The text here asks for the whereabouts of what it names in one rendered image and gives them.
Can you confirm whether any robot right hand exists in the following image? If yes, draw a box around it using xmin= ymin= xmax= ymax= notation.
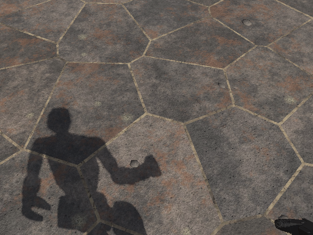
xmin=274 ymin=218 xmax=313 ymax=235

